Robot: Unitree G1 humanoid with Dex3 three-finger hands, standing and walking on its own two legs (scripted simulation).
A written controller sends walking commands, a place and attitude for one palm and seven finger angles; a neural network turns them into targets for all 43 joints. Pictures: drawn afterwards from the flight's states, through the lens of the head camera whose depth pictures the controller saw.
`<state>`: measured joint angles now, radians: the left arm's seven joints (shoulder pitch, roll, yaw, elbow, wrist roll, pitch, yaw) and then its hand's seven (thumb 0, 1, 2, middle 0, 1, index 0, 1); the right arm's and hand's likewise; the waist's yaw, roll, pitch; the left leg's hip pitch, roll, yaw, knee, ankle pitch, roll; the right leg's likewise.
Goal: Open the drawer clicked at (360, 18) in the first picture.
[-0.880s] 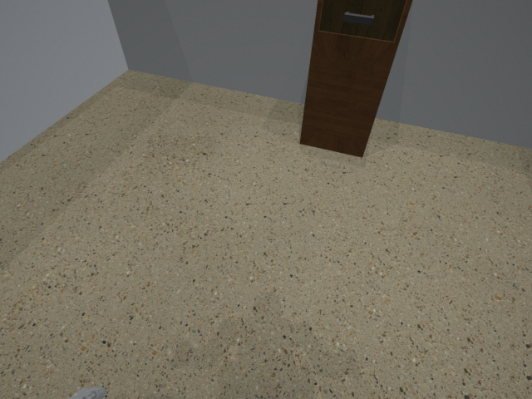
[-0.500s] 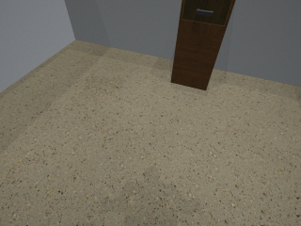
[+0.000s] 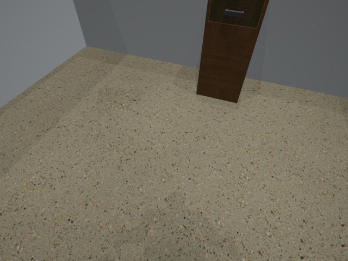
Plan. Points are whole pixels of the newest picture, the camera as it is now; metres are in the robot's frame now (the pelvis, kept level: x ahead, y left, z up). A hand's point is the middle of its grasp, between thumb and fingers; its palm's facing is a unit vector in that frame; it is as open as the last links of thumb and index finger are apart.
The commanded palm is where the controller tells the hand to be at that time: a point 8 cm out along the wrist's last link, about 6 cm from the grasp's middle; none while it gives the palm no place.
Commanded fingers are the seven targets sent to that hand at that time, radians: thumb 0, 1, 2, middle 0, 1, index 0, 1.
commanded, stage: look at it before walking up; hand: left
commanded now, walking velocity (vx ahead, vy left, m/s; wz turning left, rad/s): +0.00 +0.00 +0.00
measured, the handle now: (234, 12) +1.61 -0.32 -0.01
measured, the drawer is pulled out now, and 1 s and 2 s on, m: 0.00 0.00 0.00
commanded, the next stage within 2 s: walk to a spot facing it in 0.56 s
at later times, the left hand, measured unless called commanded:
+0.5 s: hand out of the picture +0.07 +0.24 -0.16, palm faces -0.03 -0.95 -0.32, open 7.3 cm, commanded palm none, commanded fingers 0.00 0.90 0.90 -0.20 -0.30 -0.20 -0.30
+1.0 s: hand out of the picture +0.07 +0.18 -0.18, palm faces -0.09 -0.97 -0.22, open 7.3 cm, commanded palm none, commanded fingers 0.00 0.90 0.90 -0.20 -0.30 -0.20 -0.30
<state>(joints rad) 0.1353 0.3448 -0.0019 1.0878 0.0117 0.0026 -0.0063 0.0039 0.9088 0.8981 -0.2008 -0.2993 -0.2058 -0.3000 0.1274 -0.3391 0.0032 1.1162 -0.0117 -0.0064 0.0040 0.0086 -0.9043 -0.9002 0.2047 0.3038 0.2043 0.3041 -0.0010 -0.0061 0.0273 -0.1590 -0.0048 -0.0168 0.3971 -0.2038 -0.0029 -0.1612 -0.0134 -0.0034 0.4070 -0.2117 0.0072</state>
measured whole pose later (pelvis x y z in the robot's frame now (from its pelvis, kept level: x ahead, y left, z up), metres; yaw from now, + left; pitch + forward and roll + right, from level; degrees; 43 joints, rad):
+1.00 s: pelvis +0.05 -0.02 -0.02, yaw -7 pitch -1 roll +0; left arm 0.34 0.21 0.03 1.04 0.03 0.00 -0.04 0.00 0.91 0.90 -0.20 -0.30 -0.20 -0.30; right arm 0.29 -0.23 -0.02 1.08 -0.02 -0.01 0.00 0.01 -0.90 -0.90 0.20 0.30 0.20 0.30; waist 0.01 0.03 0.02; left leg -0.22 0.09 0.08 0.72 -0.45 -0.02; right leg -0.25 0.03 -0.05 0.62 -0.33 -0.04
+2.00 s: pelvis +0.46 -0.10 -0.02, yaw -26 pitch -1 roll -1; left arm 0.15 0.16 0.05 1.00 0.02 -0.05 -0.01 0.00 0.92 0.90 -0.20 -0.30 -0.20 -0.30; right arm 0.37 -0.15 -0.04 1.13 -0.02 -0.01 0.00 0.01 -0.91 -0.90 0.20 0.30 0.20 0.30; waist -0.05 0.01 0.08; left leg -0.40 0.14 0.09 1.23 -0.37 -0.02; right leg -0.31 0.00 -0.14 0.56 -0.23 -0.06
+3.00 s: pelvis +0.79 -0.26 -0.01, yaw -33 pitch -1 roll -1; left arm 0.09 0.13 0.04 0.99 0.02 -0.02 0.02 -0.01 0.93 0.90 -0.20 -0.30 -0.21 -0.30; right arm 0.28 -0.15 -0.05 1.05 -0.02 0.03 -0.01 0.01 -0.91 -0.90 0.20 0.30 0.20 0.30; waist -0.06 0.02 0.05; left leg -0.48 0.12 0.08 1.07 -0.41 -0.05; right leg -0.30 -0.07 -0.26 0.53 -0.21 -0.06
